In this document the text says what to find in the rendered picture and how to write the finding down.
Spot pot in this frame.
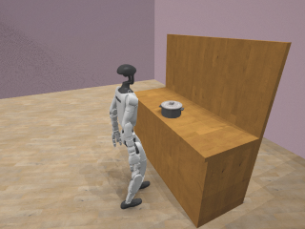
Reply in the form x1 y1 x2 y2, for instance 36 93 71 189
159 104 184 118

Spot left robot hand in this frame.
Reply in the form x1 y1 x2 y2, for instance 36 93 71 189
112 131 122 147

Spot robot left forearm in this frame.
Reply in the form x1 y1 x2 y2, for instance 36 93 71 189
110 112 119 133

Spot table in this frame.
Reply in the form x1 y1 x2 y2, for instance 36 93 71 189
133 33 292 228

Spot lid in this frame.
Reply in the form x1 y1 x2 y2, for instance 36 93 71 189
161 100 183 110

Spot robot right forearm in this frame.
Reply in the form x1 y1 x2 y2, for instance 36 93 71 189
123 123 136 156

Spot right robot hand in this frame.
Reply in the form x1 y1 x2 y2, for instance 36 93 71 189
128 153 141 172

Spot robot right shin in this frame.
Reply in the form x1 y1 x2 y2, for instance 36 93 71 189
126 174 145 204

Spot robot right upper arm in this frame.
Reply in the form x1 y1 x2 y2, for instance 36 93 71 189
121 94 138 130

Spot right robot foot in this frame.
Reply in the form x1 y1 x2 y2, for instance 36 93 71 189
120 198 142 210

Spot robot left upper arm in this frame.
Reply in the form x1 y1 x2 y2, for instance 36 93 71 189
110 86 120 115

